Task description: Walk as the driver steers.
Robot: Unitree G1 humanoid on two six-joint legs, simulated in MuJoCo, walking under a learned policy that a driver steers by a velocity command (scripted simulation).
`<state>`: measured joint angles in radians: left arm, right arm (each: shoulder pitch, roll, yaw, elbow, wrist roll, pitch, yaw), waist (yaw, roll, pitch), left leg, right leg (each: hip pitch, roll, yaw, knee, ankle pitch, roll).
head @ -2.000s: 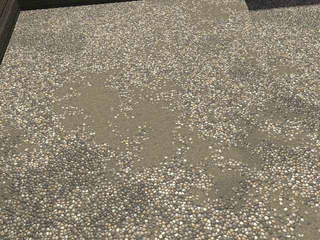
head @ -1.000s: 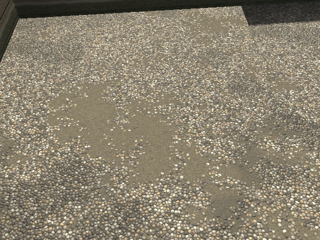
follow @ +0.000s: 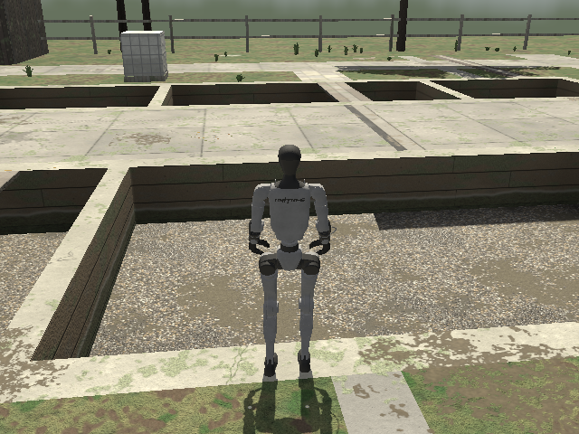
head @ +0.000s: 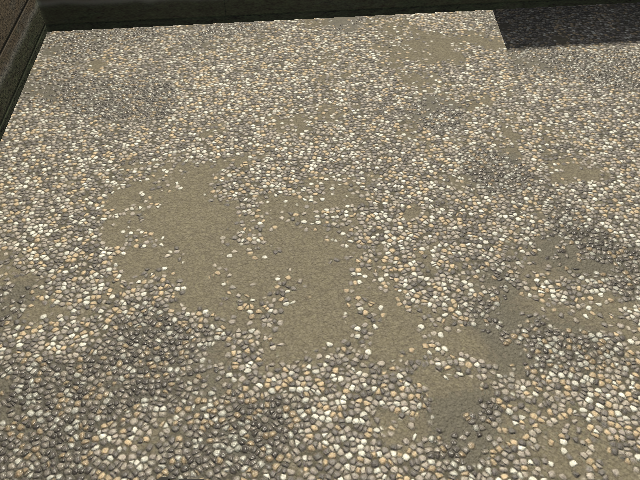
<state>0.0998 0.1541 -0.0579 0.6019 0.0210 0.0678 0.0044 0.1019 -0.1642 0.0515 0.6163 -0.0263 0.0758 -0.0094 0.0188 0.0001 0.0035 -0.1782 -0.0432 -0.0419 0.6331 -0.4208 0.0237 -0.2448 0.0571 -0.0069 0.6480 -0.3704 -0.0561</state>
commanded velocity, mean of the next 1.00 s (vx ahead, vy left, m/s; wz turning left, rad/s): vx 0.40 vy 0.00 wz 0.00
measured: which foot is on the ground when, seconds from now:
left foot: down 0.00-1.00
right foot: down 0.00-1.00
